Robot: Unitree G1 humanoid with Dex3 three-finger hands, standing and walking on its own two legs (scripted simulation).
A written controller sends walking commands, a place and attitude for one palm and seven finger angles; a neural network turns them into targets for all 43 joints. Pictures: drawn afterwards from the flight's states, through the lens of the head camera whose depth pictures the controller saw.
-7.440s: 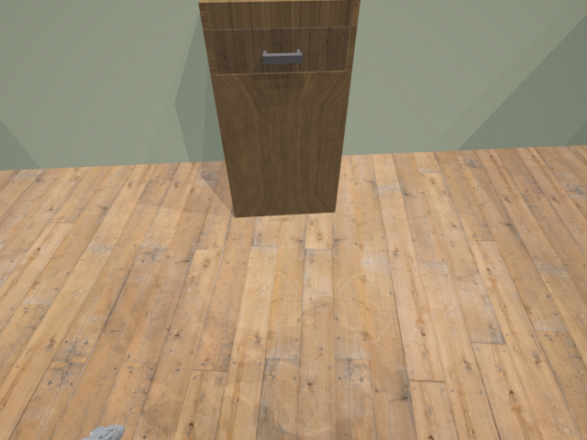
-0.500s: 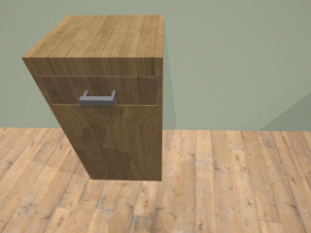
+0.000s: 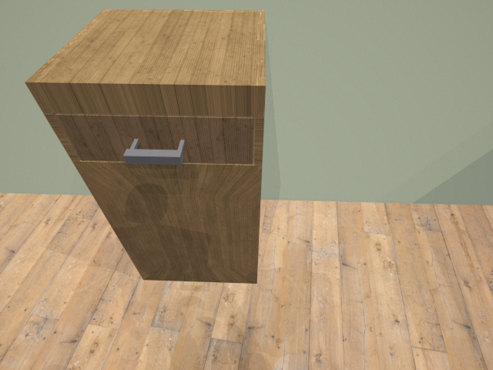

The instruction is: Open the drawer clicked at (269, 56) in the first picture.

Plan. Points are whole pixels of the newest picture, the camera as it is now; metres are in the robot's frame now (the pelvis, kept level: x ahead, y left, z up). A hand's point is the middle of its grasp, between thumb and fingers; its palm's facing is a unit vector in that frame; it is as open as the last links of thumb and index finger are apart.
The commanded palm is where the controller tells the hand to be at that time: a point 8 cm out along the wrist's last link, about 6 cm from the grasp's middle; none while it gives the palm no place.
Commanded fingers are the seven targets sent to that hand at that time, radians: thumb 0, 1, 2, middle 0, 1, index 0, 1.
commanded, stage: come to a stop and stand still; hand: left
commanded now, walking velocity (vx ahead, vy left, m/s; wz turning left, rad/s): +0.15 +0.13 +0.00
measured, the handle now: (156, 150) +0.56 +0.25 +0.02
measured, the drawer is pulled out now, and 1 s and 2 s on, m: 0.00 0.00 0.00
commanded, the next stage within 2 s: look again from close up in 1.18 s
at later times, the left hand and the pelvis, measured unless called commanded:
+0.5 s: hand out of the picture +0.06 +0.19 -0.17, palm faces +0.08 -0.97 -0.24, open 7.3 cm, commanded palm none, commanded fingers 0.00 0.90 0.90 -0.20 -0.30 -0.20 -0.30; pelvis +0.05 +0.00 +0.00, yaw +2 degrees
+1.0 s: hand out of the picture +0.02 +0.14 -0.16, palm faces +0.07 -0.98 -0.21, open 7.2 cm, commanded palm none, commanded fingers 0.00 0.90 0.90 -0.20 -0.30 -0.20 -0.30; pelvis +0.02 -0.04 +0.01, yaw +2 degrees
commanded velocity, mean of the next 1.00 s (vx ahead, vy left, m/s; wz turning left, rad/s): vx -0.04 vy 0.00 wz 0.00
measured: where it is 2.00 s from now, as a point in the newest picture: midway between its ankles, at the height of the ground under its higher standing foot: outside the picture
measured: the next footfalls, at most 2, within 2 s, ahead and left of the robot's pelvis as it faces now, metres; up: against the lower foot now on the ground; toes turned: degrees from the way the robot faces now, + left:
none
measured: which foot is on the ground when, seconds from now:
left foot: down 0.00-1.00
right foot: down 0.00-1.00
